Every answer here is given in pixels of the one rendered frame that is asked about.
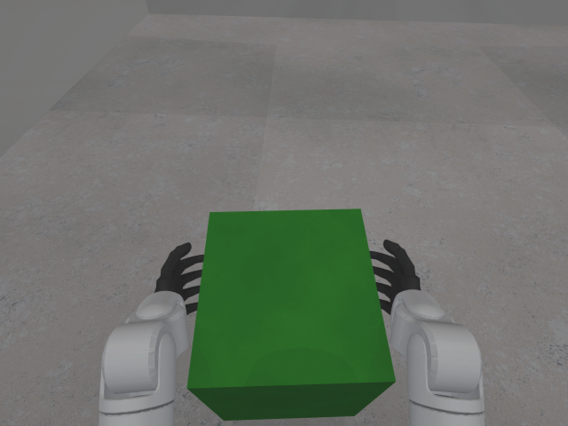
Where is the right robot hand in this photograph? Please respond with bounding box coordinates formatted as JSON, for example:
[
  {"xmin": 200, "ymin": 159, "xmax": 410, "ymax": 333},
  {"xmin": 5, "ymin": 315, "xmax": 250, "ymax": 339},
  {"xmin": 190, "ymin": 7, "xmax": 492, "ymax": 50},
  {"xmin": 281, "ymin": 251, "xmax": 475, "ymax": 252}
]
[{"xmin": 369, "ymin": 240, "xmax": 421, "ymax": 315}]

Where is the robot left forearm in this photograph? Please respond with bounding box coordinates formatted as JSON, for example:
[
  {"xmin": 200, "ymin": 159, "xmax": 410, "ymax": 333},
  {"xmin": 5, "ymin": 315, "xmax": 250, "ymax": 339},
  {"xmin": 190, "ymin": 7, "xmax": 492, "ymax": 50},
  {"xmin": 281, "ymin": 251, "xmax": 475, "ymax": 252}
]
[{"xmin": 99, "ymin": 291, "xmax": 189, "ymax": 426}]

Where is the left robot hand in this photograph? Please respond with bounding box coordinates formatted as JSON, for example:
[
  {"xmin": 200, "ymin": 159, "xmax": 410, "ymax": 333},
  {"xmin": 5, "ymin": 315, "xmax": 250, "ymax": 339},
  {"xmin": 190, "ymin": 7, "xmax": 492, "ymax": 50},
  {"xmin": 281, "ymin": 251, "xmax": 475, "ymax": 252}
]
[{"xmin": 154, "ymin": 242, "xmax": 204, "ymax": 315}]

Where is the carton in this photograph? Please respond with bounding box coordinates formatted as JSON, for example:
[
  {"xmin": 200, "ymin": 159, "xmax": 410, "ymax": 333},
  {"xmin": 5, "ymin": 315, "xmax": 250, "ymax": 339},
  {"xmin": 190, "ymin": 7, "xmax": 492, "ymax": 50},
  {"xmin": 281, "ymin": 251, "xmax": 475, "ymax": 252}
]
[{"xmin": 187, "ymin": 209, "xmax": 396, "ymax": 421}]

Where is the robot right forearm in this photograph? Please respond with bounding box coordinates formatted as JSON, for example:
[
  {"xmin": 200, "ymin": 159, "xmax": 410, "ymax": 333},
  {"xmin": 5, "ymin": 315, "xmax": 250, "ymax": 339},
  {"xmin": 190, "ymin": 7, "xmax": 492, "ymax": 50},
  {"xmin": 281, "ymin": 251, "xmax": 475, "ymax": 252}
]
[{"xmin": 390, "ymin": 289, "xmax": 485, "ymax": 426}]

